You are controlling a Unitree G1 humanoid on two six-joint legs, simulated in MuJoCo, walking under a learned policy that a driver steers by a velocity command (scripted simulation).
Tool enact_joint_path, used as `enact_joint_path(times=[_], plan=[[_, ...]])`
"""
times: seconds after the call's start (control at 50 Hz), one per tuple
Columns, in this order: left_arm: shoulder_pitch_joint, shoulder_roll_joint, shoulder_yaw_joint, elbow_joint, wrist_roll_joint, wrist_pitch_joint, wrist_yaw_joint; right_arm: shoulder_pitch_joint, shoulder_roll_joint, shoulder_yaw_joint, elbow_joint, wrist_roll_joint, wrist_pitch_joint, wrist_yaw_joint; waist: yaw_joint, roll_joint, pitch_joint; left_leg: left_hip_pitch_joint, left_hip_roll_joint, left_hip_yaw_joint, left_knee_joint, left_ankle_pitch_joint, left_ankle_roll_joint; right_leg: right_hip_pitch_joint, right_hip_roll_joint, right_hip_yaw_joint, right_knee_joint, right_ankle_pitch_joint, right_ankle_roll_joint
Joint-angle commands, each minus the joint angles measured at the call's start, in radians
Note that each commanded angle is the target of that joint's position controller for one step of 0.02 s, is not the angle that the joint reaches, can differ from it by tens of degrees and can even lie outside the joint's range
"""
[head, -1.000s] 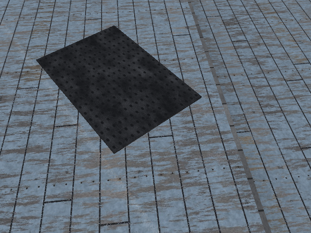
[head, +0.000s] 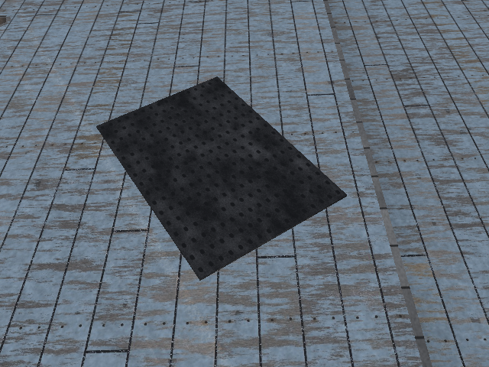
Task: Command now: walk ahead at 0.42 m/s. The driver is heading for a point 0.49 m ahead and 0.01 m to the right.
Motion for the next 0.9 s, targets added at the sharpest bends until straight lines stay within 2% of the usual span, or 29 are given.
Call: enact_joint_path(times=[0.02,0.06,0.12,0.2,0.24,0.26,0.28,0.3,0.32,0.34,0.36,0.38,0.4,0.42,0.44,0.46,0.48,0.52,0.58,0.62,0.68,0.74,0.78,0.8,0.82,0.84,0.86,0.88,0.9], plan=[[0.056,0.104,0.01,-0.014,-0.005,-0.032,0.005,-0.063,-0.049,-0.006,-0.055,-0.003,-0.005,0.01,-0.009,-0.103,0.099,-0.277,0.05,0.01,0.037,0.088,-0.027,0.109,-0.253,0.248,-0.205,0.13,-0.089],[0.106,0.095,0.005,0.005,-0.006,-0.032,0.008,-0.133,-0.039,-0.001,-0.083,-0.002,0.001,0.008,0.009,-0.107,0.102,-0.317,0.048,0.038,0.005,0.106,-0.046,0.13,-0.246,0.198,-0.188,0.293,-0.096],[0.116,0.087,-0.003,0.013,-0.002,-0.029,0.012,-0.259,-0.021,0.01,-0.14,0.003,0.003,0.008,0.028,-0.118,0.129,-0.302,0.033,0.078,-0.146,0.145,-0.062,0.101,-0.224,0.143,-0.187,0.412,-0.101],[0.125,0.105,-0.002,0.027,0.0,-0.029,0.019,-0.344,-0.012,0.023,-0.189,0.014,-0.001,0.006,0.038,-0.144,0.151,-0.184,0.003,0.116,-0.363,0.19,-0.031,0.1,-0.238,0.107,-0.192,0.513,-0.105],[0.1,0.117,0.002,0.031,0.0,-0.029,0.02,-0.308,-0.03,0.016,-0.193,0.015,-0.006,-0.004,0.008,-0.141,0.135,-0.098,-0.019,0.12,-0.422,0.178,0.008,0.134,-0.258,0.09,-0.143,0.683,-0.094],[0.081,0.128,0.005,0.03,-0.001,-0.03,0.022,-0.249,-0.045,0.008,-0.18,0.015,-0.01,-0.011,-0.022,-0.142,0.101,-0.024,-0.043,0.123,-0.437,0.153,0.028,0.157,-0.261,0.076,-0.071,0.838,-0.083],[0.066,0.142,0.01,0.03,0.001,-0.026,0.024,-0.14,-0.067,-0.004,-0.148,0.016,-0.017,-0.019,-0.068,-0.143,0.04,0.079,-0.071,0.121,-0.45,0.123,0.048,0.181,-0.258,0.065,0.056,0.961,-0.07],[0.05,0.152,0.014,0.027,-0.001,-0.019,0.024,0.021,-0.086,-0.018,-0.095,0.016,-0.026,-0.028,-0.131,-0.126,-0.046,0.247,-0.094,0.128,-0.507,0.143,0.068,0.162,-0.238,0.045,0.239,0.973,-0.054],[0.051,0.142,0.011,0.018,-0.006,-0.017,0.021,0.173,-0.126,-0.036,-0.054,-0.002,-0.033,-0.039,-0.184,-0.096,-0.132,0.481,-0.003,0.037,-0.521,0.105,0.097,0.006,-0.206,0.03,0.47,0.752,-0.043],[0.124,0.044,-0.008,-0.013,-0.028,-0.014,0.009,0.277,-0.223,-0.06,-0.047,-0.027,-0.035,-0.045,-0.154,0.092,-0.265,0.73,0.291,-0.381,-0.564,-0.082,0.182,-0.284,-0.083,-0.021,0.832,0.204,-0.009],[0.14,0.07,0.007,-0.007,-0.026,-0.012,0.003,0.237,-0.221,-0.064,-0.043,0.001,-0.02,-0.029,-0.128,0.153,-0.305,0.743,0.392,-0.749,-0.748,-0.16,0.264,-0.472,0.037,0.079,1.054,-0.267,-0.009],[0.041,0.109,0.019,-0.035,-0.009,-0.009,0.005,0.107,-0.176,-0.056,-0.059,0.023,-0.018,-0.025,-0.077,0.066,-0.125,0.595,0.349,-0.609,-0.776,-0.264,0.229,-0.557,-0.045,0.117,1.075,-0.176,-0.024],[-0.036,0.104,0.017,-0.055,-0.003,-0.016,-0.002,0.029,-0.098,-0.036,-0.076,0.027,-0.026,-0.022,-0.063,0.005,-0.014,0.436,0.309,-0.47,-0.814,-0.203,0.203,-0.548,-0.085,0.107,1.018,-0.088,-0.026],[-0.06,0.085,0.018,-0.057,-0.002,-0.017,-0.005,0.001,-0.059,-0.025,-0.07,0.021,-0.035,-0.022,-0.029,-0.015,0.036,0.332,0.259,-0.371,-0.845,-0.096,0.17,-0.502,-0.117,0.102,0.956,-0.045,-0.026],[-0.054,0.073,0.017,-0.058,0.013,-0.007,-0.009,0.011,-0.031,-0.015,-0.052,0.022,-0.044,-0.027,0.001,-0.003,0.051,0.261,0.22,-0.295,-0.857,0.01,0.146,-0.447,-0.137,0.104,0.908,-0.03,-0.016],[-0.031,0.052,0.014,-0.049,0.019,0.006,-0.016,0.026,-0.016,-0.008,-0.038,0.021,-0.052,-0.03,0.02,0.004,0.042,0.232,0.196,-0.237,-0.865,0.078,0.134,-0.408,-0.145,0.1,0.881,-0.025,-0.007],[-0.021,0.039,0.012,-0.046,0.017,0.014,-0.021,0.058,-0.02,-0.008,-0.025,0.019,-0.062,-0.032,0.026,0.004,0.036,0.228,0.193,-0.198,-0.87,0.142,0.134,-0.402,-0.143,0.093,0.87,-0.019,-0.001],[-0.061,0.043,0.014,-0.06,0.017,0.027,-0.02,0.103,-0.039,-0.006,-0.006,0.022,-0.074,-0.036,0.035,-0.005,0.066,0.223,0.184,-0.122,-0.863,0.416,0.138,-0.437,-0.144,0.065,0.823,0.001,0.02],[-0.156,0.042,0.01,-0.092,0.014,0.034,-0.014,0.152,-0.042,0.004,0.013,0.02,-0.071,-0.036,0.027,0.008,0.069,0.26,0.145,-0.009,-0.811,0.784,0.111,-0.474,-0.133,0.018,0.685,0.08,0.044],[-0.223,0.028,-0.001,-0.11,0.003,0.031,-0.011,0.163,-0.035,0.013,0.018,0.022,-0.062,-0.04,0.01,0.032,0.06,0.269,0.111,0.041,-0.785,0.86,0.078,-0.433,-0.109,-0.015,0.541,0.142,0.047],[-0.284,0.022,-0.011,-0.119,-0.005,0.032,0.001,0.221,-0.036,0.021,0.039,0.022,-0.051,-0.05,-0.028,0.054,0.031,0.356,0.118,0.045,-0.744,0.905,0.059,-0.392,-0.07,-0.041,0.407,0.203,0.04],[-0.273,0.039,-0.009,-0.108,-0.001,0.027,0.017,0.228,-0.03,0.024,0.052,0.014,-0.036,-0.062,-0.027,0.063,0.027,0.43,0.152,0.019,-0.665,0.936,0.07,-0.351,-0.045,-0.032,0.326,0.137,0.016],[-0.192,0.051,-0.001,-0.074,0.002,0.015,0.027,0.209,-0.032,0.023,0.054,0.017,-0.029,-0.069,0.008,0.053,0.015,0.46,0.159,-0.004,-0.554,0.961,0.065,-0.263,-0.024,-0.026,0.208,0.119,-0.012],[-0.116,0.053,0.002,-0.049,0.005,0.001,0.032,0.197,-0.038,0.021,0.056,0.024,-0.027,-0.069,0.053,0.017,-0.006,0.443,0.137,0.008,-0.449,0.882,0.04,-0.153,-0.041,-0.006,0.069,0.281,-0.023],[-0.017,0.116,0.016,-0.022,0.015,-0.013,0.037,0.219,-0.028,0.025,0.041,0.033,-0.034,-0.069,0.064,-0.046,-0.099,0.33,0.099,0.022,-0.31,0.607,0.005,0.057,-0.177,0.11,0.116,0.729,-0.048],[0.018,0.146,0.019,-0.016,0.014,-0.008,0.039,0.357,0.063,0.043,0.057,0.067,-0.024,-0.068,0.017,-0.204,-0.229,0.186,-0.029,0.061,-0.076,-0.081,-0.03,0.238,-0.428,0.337,0.179,1.206,-0.231],[-0.011,0.103,0.006,-0.021,-0.02,0.003,0.032,0.347,0.026,0.028,0.081,0.058,0.004,-0.071,0.026,-0.17,-0.263,0.156,-0.071,-0.005,0.009,-0.391,-0.038,0.171,-0.465,0.414,0.134,1.114,-0.312],[-0.088,0.085,0.0,-0.033,-0.023,0.009,0.03,0.276,0.006,0.018,0.07,0.027,0.019,-0.071,0.006,-0.12,-0.142,0.124,-0.048,-0.044,0.044,-0.406,-0.045,0.041,-0.426,0.365,0.073,0.884,-0.294],[-0.154,0.059,-0.01,-0.044,-0.014,0.016,0.033,0.215,0.02,0.017,0.062,0.007,0.028,-0.067,-0.011,-0.087,-0.053,0.115,-0.036,-0.054,0.025,-0.355,-0.052,-0.068,-0.379,0.324,0.014,0.684,-0.251]])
